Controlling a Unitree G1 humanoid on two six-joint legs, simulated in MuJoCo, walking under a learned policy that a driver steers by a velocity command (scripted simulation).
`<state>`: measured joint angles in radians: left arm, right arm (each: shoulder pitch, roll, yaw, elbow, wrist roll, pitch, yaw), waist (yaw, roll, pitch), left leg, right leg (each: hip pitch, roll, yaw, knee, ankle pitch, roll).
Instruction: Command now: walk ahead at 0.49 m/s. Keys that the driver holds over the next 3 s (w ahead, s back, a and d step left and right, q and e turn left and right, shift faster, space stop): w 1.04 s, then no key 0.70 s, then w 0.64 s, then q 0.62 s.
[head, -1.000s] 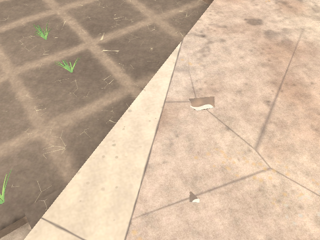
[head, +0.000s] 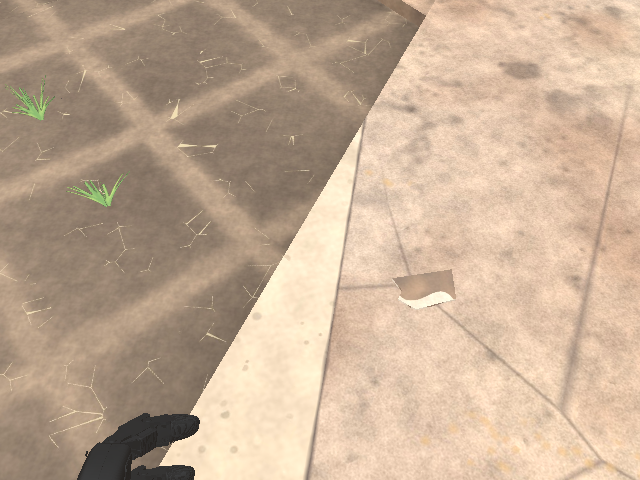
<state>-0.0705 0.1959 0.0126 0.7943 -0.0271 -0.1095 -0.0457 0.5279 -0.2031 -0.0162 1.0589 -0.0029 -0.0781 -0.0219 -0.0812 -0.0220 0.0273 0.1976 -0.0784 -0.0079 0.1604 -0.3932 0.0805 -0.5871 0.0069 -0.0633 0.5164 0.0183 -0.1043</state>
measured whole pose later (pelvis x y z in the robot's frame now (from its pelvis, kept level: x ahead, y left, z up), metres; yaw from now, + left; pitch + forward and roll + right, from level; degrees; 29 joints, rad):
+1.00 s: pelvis +0.52 +0.06 +0.02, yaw +0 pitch +0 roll +2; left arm 0.06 0.22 0.02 0.88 0.03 -0.03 -0.03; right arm 0.47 -0.18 -0.03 1.02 -0.02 -0.10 0.01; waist -0.05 -0.05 0.02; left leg 0.06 -0.07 0.07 0.15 -0.22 0.06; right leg -0.61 -0.08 -0.04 0.70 -0.02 -0.03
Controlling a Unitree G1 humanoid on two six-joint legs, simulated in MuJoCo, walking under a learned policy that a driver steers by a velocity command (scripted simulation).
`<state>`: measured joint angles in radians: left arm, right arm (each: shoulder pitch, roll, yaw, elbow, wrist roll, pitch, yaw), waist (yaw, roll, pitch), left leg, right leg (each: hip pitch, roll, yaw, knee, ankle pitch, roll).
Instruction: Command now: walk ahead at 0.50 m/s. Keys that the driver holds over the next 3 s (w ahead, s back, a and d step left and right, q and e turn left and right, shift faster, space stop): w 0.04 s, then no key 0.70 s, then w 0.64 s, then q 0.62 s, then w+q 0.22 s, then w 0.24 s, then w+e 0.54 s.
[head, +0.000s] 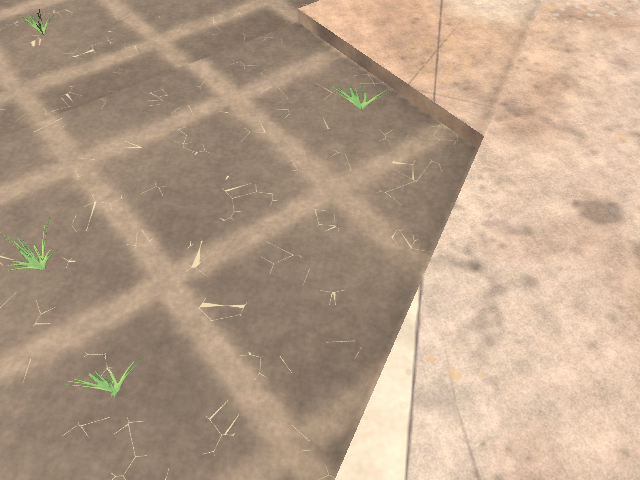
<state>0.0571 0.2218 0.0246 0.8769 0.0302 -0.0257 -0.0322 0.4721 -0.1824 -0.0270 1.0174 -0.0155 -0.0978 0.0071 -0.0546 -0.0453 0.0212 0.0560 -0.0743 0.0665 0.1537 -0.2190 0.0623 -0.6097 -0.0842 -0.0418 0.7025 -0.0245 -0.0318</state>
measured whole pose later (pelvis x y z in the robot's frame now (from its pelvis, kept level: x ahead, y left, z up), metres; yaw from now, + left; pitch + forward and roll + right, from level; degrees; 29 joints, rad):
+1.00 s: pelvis +0.19 -0.06 +0.00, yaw +0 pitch +0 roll +0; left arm 0.36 0.20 0.04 1.10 0.01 -0.02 0.03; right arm 0.35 -0.15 0.00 1.12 -0.04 -0.02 0.00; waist 0.01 -0.01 -0.03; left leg -0.20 -0.02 0.06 0.56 -0.39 0.08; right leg -0.18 0.09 -0.08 0.38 -0.21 -0.13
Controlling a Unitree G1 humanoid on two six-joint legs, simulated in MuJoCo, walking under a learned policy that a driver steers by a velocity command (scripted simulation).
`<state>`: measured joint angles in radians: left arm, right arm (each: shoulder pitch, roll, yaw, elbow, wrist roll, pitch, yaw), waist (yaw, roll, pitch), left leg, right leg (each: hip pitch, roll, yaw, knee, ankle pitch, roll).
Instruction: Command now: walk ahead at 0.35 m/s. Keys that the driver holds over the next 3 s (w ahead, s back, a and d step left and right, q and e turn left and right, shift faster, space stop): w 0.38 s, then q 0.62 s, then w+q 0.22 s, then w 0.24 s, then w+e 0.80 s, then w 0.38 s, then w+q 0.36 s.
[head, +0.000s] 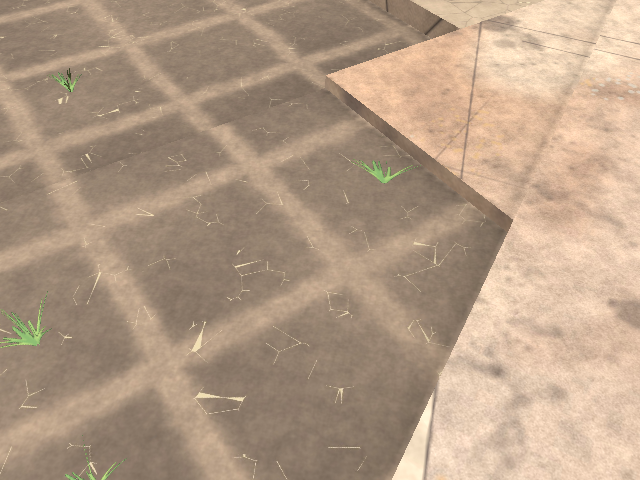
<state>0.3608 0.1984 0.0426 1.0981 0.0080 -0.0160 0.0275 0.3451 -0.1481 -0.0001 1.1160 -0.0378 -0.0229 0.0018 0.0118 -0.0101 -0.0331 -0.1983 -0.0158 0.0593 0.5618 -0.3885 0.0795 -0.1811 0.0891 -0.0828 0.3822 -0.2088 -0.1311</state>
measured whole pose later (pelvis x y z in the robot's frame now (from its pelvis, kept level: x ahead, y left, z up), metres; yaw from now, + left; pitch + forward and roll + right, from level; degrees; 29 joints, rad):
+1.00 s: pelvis +0.32 -0.05 -0.02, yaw +18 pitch +2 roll -6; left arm 0.26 0.15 0.07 0.94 0.07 -0.14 0.05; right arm 0.20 -0.19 -0.04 0.86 -0.08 -0.03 0.03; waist 0.05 0.10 0.03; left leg -0.46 0.20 -0.05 0.61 -0.01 -0.07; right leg -0.19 -0.01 -0.39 0.49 -0.32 -0.03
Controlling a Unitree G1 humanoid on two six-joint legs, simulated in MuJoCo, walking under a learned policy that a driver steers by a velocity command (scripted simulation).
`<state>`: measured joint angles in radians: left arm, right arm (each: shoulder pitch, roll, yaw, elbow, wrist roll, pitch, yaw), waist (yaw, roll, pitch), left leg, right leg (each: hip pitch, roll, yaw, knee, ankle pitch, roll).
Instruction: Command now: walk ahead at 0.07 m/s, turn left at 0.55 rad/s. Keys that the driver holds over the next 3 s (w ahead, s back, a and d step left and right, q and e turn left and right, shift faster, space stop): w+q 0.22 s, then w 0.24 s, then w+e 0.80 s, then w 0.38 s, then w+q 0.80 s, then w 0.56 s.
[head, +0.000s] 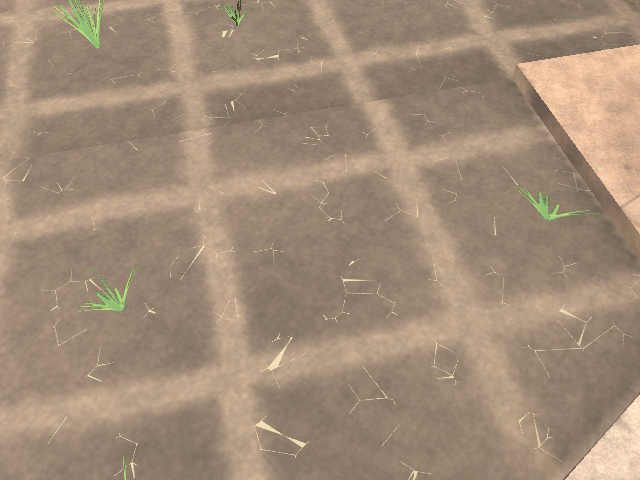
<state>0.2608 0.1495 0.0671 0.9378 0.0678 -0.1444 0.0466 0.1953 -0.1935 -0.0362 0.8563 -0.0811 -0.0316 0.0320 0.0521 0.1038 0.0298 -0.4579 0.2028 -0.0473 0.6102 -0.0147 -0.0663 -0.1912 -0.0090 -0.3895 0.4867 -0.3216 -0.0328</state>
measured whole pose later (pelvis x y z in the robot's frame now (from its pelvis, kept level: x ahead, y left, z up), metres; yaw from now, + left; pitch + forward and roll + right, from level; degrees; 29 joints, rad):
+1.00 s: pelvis +0.44 +0.09 -0.08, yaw -1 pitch +3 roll +1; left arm 0.36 0.22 0.07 0.93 -0.03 -0.07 0.02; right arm 0.02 -0.24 -0.09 0.81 0.01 -0.10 -0.02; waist 0.08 0.03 -0.01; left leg -0.64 0.06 -0.10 0.58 0.05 -0.03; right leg -0.14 0.09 0.12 0.34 -0.24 -0.08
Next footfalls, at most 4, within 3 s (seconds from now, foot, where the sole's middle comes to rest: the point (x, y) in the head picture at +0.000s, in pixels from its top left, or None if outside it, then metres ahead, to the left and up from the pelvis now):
0.20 left None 0.08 0.20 -0.86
0.62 right None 0.43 0.01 -0.86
1.12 left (257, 380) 0.69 0.23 -0.86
1.62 right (392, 308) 0.91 -0.10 -0.86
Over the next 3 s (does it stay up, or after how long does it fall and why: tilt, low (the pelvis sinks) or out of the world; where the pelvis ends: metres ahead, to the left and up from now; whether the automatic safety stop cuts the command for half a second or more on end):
stays up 1.55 0.01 -0.08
